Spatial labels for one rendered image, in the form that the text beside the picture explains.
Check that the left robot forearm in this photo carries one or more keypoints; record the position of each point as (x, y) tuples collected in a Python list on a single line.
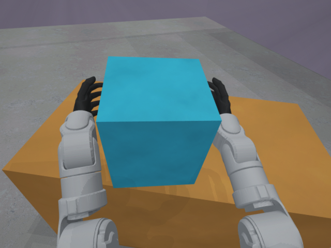
[(79, 159)]

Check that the robot right upper arm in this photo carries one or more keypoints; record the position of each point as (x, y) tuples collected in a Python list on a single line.
[(268, 230)]

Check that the carton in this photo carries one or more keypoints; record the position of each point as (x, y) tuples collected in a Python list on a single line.
[(157, 119)]

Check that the right robot forearm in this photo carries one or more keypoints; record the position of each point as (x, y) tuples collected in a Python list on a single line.
[(251, 187)]

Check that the left robot hand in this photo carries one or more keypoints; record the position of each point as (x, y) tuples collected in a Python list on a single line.
[(84, 98)]

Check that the right robot hand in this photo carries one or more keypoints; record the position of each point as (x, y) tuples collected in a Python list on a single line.
[(220, 96)]

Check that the pedestal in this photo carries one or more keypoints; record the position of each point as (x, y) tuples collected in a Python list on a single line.
[(203, 214)]

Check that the robot left upper arm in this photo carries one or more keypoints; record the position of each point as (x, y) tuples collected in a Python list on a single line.
[(96, 233)]

